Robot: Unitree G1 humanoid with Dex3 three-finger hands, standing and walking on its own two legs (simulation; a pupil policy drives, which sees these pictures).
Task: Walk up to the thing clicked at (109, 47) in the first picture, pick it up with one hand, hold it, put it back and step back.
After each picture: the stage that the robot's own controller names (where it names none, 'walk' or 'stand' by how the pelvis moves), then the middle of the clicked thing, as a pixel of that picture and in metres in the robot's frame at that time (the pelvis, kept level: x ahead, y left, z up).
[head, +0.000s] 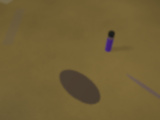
stand; (109, 41) +1.29 -0.34 -0.65
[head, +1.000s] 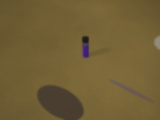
walk; (85, 47) +1.19 +0.01 -0.63
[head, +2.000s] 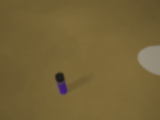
walk; (61, 84) +0.70 +0.21 -0.65
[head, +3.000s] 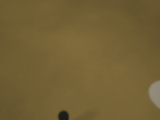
walk; out of the picture +0.44 +0.13 -0.64
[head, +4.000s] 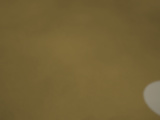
stand; out of the picture +0.34 +0.15 -0.65
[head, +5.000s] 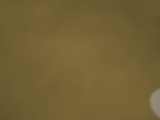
stand; out of the picture +0.33 +0.13 -0.65
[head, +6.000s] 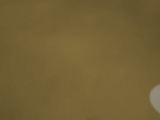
stand; out of the picture +0.36 +0.13 -0.66
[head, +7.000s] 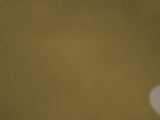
stand; out of the picture +0.34 +0.13 -0.66
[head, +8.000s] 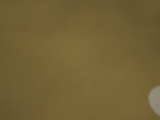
stand; out of the picture +0.34 +0.13 -0.66
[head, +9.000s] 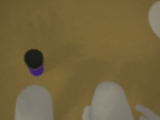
go down; (35, 64) +0.42 +0.15 -0.32
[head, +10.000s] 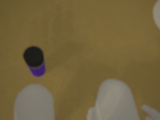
go down; (36, 64) +0.43 +0.15 -0.27
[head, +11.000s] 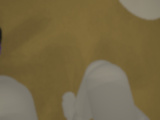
close in; out of the picture +0.43 +0.19 -0.17
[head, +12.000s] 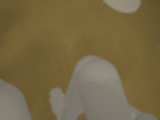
close; out of the picture +0.44 +0.21 -0.16
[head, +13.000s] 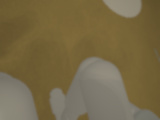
lift; out of the picture +0.40 +0.21 -0.17
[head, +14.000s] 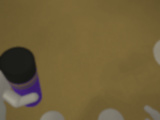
lift; (26, 83) +0.32 +0.17 +0.03
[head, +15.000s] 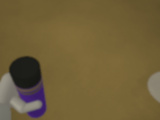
hold; (32, 92) +0.30 +0.16 +0.04
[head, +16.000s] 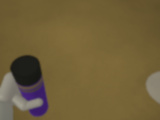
hold; (33, 90) +0.30 +0.16 +0.03
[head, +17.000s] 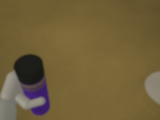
crouch; (35, 89) +0.31 +0.15 +0.04
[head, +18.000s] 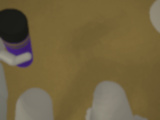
crouch; (18, 44) +0.44 +0.16 -0.05
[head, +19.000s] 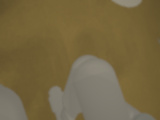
lower; out of the picture +0.46 +0.25 -0.17
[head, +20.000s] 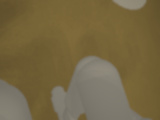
lower; out of the picture +0.45 +0.24 -0.16
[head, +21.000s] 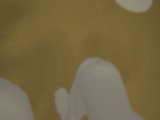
lower; out of the picture +0.44 +0.23 -0.16
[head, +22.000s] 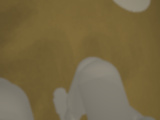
lower; out of the picture +0.43 +0.22 -0.17
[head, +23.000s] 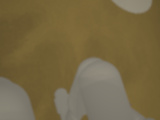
loosen; out of the picture +0.42 +0.20 -0.16
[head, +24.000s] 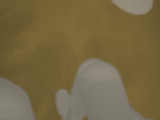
withdraw; out of the picture +0.43 +0.22 -0.17
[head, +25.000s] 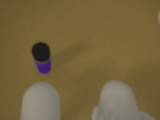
walk; (42, 60) +0.46 +0.16 -0.28
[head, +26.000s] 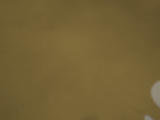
stand; out of the picture +0.37 +0.13 -0.59
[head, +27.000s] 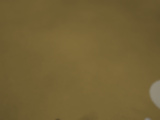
stand; out of the picture +0.37 +0.14 -0.60
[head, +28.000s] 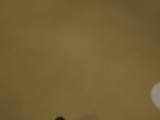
stand; out of the picture +0.38 +0.13 -0.62
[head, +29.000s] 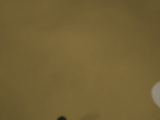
walk; out of the picture +0.39 +0.13 -0.65
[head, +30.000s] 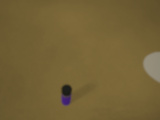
walk; (66, 95) +0.51 +0.05 -0.64
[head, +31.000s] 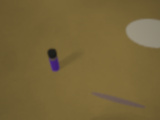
walk; (53, 60) +0.78 +0.22 -0.62
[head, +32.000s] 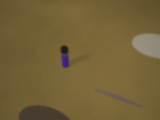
stand; (65, 57) +1.01 +0.16 -0.64
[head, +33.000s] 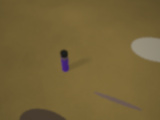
stand; (64, 61) +1.02 +0.16 -0.66
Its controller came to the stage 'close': yes
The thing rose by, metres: 0.69
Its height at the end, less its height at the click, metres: +0.00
